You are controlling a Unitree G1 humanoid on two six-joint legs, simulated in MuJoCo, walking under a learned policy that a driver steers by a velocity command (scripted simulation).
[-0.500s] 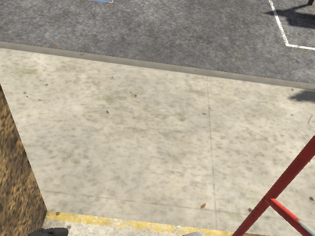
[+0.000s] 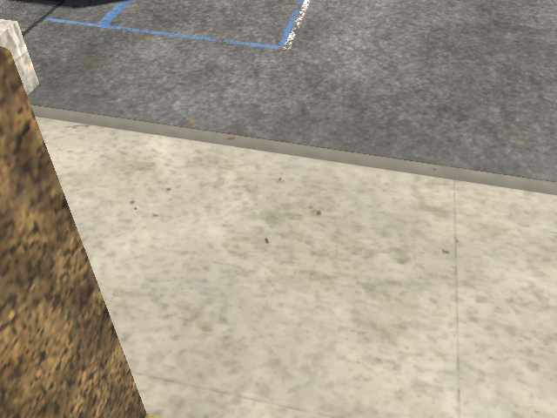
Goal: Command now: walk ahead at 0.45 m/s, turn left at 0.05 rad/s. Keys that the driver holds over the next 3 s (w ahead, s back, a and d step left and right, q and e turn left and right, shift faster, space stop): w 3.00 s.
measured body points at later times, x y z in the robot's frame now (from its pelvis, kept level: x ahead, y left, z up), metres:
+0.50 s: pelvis +0.05 +0.00 -0.03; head +0.05 +0.01 +0.42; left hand +0.20 +0.23 -0.12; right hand +0.22 -0.24 -0.12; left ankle -0.04 +0.12 -0.71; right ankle -0.06 -0.17 -0.70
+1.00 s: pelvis +0.06 +0.00 +0.02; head +0.06 +0.00 +0.47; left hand +0.25 +0.22 -0.06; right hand +0.28 -0.22 -0.04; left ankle -0.03 +0.12 -0.71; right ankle -0.05 -0.17 -0.70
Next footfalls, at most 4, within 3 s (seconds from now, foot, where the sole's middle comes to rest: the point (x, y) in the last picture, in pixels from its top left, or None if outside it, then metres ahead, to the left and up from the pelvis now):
none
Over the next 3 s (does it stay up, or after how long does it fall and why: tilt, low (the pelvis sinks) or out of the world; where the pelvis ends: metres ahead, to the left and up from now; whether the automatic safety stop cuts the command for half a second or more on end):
stays up -0.01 -0.02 0.03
